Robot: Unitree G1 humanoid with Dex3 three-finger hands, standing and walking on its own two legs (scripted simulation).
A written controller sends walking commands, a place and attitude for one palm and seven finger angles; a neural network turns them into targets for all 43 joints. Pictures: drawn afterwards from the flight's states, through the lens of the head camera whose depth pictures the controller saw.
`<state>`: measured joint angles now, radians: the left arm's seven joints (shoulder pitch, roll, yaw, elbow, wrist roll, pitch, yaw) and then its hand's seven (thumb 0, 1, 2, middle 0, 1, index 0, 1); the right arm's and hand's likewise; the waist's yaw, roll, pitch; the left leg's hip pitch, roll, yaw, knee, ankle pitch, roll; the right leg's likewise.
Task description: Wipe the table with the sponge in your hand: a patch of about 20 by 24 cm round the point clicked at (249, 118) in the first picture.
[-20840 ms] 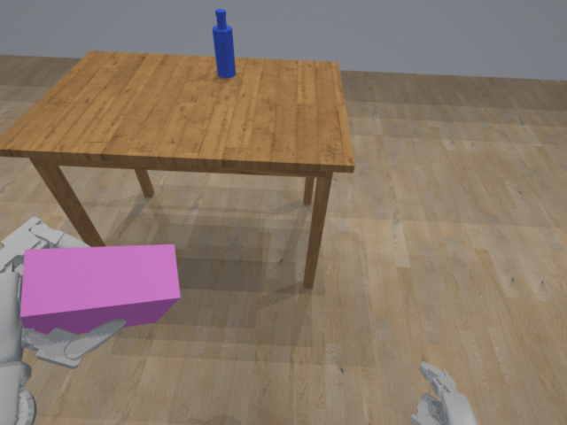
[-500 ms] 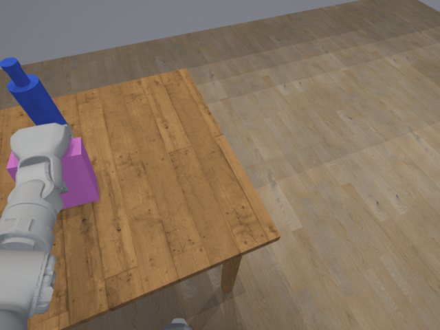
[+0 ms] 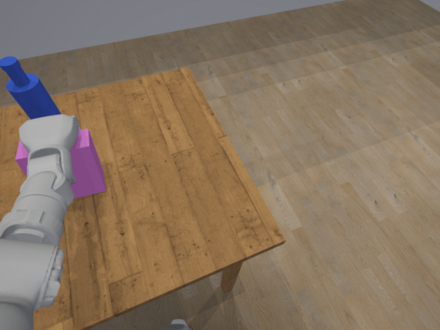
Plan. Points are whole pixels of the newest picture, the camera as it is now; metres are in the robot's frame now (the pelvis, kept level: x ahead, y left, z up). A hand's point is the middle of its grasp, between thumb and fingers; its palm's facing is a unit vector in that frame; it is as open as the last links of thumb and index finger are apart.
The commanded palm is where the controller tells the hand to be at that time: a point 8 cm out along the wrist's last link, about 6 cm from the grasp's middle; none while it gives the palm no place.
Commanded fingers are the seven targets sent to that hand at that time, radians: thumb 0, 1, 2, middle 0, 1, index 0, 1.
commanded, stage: slide across to the middle lane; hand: left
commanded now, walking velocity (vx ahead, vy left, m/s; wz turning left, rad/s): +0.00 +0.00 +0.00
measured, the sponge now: (69, 174) +0.42 +0.32 -0.01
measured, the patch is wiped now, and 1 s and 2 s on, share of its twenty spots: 0.40 0.50 0.75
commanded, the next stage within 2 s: wipe back along the middle lane in 0.28 s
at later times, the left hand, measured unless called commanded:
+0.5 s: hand (87, 148) +0.45 +0.28 +0.04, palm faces -0.11 +0.02 -0.99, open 10.2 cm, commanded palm +0.42 +0.24 +0.08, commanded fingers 0.00 0.10 1.30 -1.20 -1.60 -1.20 -1.60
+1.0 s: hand (96, 161) +0.41 +0.25 +0.04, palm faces -0.06 +0.00 -1.00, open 10.2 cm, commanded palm +0.37 +0.22 +0.07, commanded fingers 0.00 0.10 1.30 -1.20 -1.60 -1.20 -1.60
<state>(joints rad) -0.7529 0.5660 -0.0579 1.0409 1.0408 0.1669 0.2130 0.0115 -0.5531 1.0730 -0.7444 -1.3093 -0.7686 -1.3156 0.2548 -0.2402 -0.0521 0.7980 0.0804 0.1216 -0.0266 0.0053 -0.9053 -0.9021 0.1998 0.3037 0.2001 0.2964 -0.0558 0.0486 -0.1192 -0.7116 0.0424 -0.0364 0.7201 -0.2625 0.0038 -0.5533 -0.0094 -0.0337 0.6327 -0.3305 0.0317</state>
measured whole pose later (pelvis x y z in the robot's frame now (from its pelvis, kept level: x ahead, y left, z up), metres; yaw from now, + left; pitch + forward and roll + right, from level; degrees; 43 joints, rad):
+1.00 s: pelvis +0.03 -0.01 +0.01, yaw +1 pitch +10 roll -2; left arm -0.54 0.35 -0.18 0.78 1.01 0.35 0.26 0.00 -0.50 1.05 -0.70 -1.34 -0.72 -1.35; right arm 0.14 -0.25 -0.04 0.73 0.09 0.20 0.00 0.01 -0.91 -0.90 0.20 0.30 0.20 0.30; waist 0.00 0.06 -0.14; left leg -0.54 0.03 -0.03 0.64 -0.28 -0.01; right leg -0.38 -0.02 -0.03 0.56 -0.35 0.03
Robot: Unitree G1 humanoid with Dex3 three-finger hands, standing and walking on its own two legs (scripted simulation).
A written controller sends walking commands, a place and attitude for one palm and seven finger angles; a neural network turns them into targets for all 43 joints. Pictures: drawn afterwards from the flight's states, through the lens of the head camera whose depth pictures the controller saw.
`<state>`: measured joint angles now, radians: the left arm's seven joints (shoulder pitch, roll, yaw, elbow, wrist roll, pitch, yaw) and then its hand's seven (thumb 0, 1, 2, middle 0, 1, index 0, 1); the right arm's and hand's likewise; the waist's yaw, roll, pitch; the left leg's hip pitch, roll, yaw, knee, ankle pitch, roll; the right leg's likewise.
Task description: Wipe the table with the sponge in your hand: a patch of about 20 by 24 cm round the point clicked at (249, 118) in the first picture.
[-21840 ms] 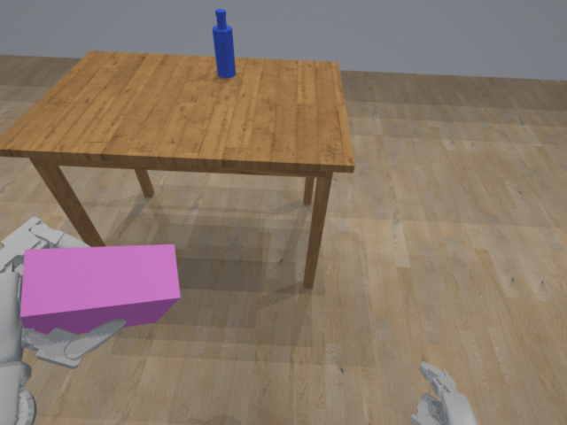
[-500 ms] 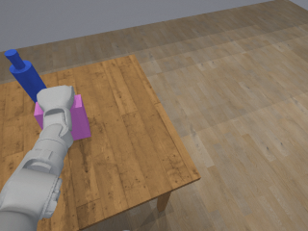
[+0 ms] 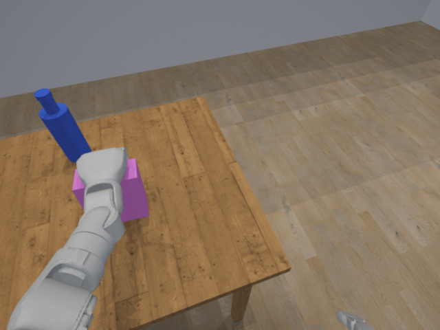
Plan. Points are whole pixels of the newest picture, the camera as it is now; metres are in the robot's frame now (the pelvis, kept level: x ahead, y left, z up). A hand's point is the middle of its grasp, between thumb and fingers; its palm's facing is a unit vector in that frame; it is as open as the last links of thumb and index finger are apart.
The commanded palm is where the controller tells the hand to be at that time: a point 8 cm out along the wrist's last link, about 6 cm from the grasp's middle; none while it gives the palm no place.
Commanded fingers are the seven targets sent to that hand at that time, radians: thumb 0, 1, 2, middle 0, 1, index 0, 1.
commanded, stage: wipe back along the middle lane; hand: left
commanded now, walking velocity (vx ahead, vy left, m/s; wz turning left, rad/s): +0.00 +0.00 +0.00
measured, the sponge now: (117, 200) +0.38 +0.26 -0.02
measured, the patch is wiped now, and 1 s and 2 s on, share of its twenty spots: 0.50 0.75 0.90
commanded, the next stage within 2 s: slide across to the third lane in 1.10 s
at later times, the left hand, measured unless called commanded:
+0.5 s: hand (119, 203) +0.34 +0.22 +0.03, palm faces -0.02 -0.03 -1.00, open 10.2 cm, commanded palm +0.29 +0.20 +0.06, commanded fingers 0.00 0.10 1.30 -1.20 -1.60 -1.20 -1.60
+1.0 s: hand (122, 226) +0.29 +0.20 +0.03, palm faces +0.00 -0.05 -1.00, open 10.2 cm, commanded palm +0.24 +0.18 +0.05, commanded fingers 0.00 0.10 1.30 -1.20 -1.60 -1.20 -1.60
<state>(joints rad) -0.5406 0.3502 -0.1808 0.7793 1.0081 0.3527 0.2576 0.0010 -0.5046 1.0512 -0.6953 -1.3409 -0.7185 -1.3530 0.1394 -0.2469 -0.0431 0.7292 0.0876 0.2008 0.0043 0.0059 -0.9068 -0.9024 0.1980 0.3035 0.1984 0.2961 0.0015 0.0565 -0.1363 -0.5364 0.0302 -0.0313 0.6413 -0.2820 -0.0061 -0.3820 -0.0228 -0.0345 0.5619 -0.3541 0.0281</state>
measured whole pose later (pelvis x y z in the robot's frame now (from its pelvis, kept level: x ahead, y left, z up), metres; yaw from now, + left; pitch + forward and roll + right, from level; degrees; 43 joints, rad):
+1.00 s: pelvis -0.01 -0.02 +0.00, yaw +0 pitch +4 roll -1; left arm -0.13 0.27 -0.28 0.30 1.02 0.47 0.24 0.00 -0.49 1.05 -0.67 -1.36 -0.70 -1.38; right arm 0.06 -0.25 -0.02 0.67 0.10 0.18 0.03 0.01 -0.91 -0.90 0.20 0.30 0.20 0.30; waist 0.06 0.08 -0.12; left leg -0.41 0.03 -0.03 0.62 -0.28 -0.02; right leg -0.28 -0.02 -0.03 0.59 -0.38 0.01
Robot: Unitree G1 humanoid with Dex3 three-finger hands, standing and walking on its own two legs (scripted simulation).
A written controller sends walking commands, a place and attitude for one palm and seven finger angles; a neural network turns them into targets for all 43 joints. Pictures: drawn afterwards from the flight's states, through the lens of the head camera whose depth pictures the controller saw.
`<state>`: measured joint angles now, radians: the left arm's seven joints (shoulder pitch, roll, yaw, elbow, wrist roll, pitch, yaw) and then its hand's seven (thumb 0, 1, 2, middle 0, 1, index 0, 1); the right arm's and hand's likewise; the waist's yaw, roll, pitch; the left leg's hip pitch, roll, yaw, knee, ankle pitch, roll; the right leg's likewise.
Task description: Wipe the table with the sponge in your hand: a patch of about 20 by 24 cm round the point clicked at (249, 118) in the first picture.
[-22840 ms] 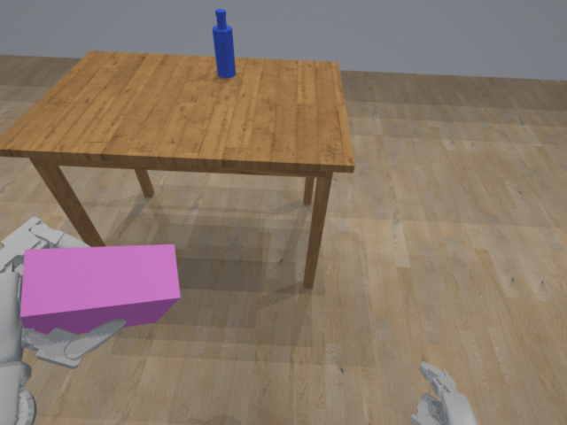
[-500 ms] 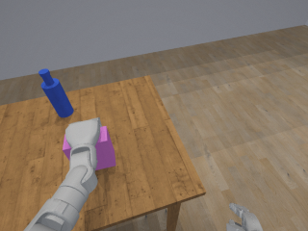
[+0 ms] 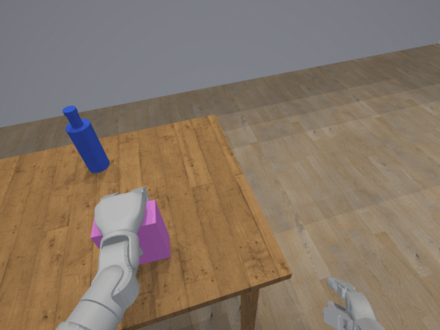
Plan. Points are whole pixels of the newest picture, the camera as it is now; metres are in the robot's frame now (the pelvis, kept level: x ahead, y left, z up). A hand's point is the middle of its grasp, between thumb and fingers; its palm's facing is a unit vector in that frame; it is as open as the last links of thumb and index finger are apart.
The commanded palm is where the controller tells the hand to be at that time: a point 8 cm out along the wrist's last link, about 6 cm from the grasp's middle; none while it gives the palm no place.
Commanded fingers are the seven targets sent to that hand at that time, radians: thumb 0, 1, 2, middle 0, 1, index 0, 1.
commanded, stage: wipe back along the middle lane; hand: left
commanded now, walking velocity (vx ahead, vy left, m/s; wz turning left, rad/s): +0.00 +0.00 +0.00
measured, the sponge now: (137, 241) +0.30 +0.22 -0.03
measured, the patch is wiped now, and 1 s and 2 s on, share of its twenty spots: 0.75 0.90 1.00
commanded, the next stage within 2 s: slide across to the third lane in 0.10 s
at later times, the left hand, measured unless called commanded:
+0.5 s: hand (139, 234) +0.28 +0.19 +0.03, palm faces -0.02 -0.05 -1.00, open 10.2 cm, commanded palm +0.25 +0.16 +0.07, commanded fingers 0.00 0.10 1.30 -1.20 -1.60 -1.20 -1.60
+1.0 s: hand (168, 226) +0.31 +0.14 +0.03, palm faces -0.04 -0.03 -1.00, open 10.2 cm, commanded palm +0.28 +0.12 +0.07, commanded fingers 0.00 0.10 1.30 -1.20 -1.60 -1.20 -1.60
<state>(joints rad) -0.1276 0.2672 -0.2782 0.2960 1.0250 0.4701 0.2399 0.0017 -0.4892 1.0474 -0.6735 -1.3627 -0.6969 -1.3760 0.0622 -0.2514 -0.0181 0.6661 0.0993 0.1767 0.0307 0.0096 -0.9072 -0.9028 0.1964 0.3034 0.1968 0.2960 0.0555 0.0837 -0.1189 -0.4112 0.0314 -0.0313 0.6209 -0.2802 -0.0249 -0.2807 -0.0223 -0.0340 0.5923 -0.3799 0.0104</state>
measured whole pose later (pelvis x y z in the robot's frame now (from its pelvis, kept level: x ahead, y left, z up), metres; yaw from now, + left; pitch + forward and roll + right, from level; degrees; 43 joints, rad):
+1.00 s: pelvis -0.03 -0.02 +0.00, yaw +1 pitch +3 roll +0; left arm -0.37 0.14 -0.42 0.57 0.99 0.51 0.27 -0.01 -0.50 1.05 -0.69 -1.35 -0.71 -1.36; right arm 0.04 -0.23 -0.03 0.74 0.10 0.16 0.04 0.01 -0.91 -0.90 0.20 0.30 0.20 0.30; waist 0.07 0.09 -0.12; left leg -0.43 0.04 -0.05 0.61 -0.24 -0.04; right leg -0.31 -0.01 -0.05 0.64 -0.37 -0.02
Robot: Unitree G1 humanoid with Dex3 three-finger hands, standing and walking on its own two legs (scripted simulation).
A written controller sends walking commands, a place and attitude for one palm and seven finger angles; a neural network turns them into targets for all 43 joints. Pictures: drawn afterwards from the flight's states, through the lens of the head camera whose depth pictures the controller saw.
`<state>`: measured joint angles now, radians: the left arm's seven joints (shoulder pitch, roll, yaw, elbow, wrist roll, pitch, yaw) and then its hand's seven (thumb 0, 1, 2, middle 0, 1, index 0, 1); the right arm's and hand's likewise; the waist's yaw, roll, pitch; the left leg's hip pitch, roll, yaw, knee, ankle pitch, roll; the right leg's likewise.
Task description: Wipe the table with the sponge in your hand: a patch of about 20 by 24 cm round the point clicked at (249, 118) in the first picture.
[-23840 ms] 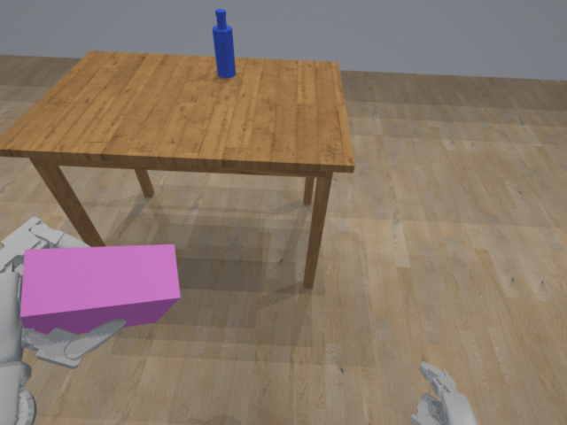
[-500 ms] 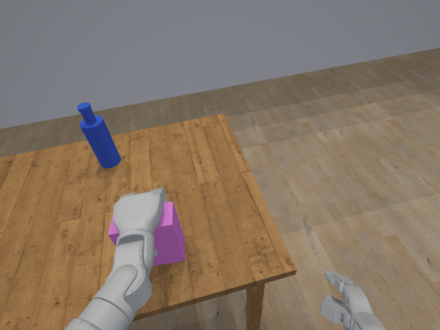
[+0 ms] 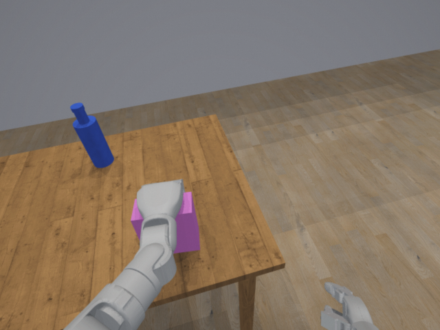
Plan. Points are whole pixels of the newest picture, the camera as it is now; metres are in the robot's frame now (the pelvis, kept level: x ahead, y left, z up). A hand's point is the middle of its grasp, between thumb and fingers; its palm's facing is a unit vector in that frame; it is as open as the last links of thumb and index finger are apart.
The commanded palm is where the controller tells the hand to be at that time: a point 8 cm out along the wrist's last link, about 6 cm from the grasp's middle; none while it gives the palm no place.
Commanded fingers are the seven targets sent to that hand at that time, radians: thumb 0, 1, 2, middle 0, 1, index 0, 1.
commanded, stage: wipe forward along the third lane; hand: left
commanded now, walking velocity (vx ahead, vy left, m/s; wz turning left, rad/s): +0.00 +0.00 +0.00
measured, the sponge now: (170, 231) +0.33 +0.16 -0.03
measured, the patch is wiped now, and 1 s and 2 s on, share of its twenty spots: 0.90 1.00 1.00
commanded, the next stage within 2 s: wipe back along the third lane in 1.56 s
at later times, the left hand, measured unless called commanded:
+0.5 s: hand (169, 197) +0.38 +0.16 +0.03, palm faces -0.06 -0.01 -1.00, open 10.2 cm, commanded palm +0.36 +0.16 +0.06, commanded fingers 0.00 0.10 1.30 -1.20 -1.60 -1.20 -1.60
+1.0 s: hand (168, 181) +0.43 +0.18 +0.03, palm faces -0.09 -0.01 -1.00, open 10.2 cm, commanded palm +0.41 +0.18 +0.05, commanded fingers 0.00 0.10 1.30 -1.20 -1.60 -1.20 -1.60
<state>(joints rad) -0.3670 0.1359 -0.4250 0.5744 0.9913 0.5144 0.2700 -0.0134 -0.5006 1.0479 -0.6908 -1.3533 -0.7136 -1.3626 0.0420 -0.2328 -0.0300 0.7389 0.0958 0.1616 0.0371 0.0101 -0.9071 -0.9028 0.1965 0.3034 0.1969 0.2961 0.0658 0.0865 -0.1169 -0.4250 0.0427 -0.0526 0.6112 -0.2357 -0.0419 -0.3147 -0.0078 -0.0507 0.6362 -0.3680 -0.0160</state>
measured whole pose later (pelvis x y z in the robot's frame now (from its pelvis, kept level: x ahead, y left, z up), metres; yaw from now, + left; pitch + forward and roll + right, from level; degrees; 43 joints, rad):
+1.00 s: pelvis -0.01 +0.01 -0.01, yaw -3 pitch +12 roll -1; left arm -0.83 0.20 -0.20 1.13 0.99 0.44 0.33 0.00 -0.55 1.07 -0.74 -1.31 -0.77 -1.31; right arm 0.19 -0.24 -0.04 0.79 0.07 0.15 -0.01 0.01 -0.91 -0.90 0.20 0.30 0.20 0.30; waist -0.06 0.06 -0.15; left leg -0.66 0.06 -0.03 0.69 -0.24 -0.03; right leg -0.55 0.01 -0.02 0.69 -0.34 0.00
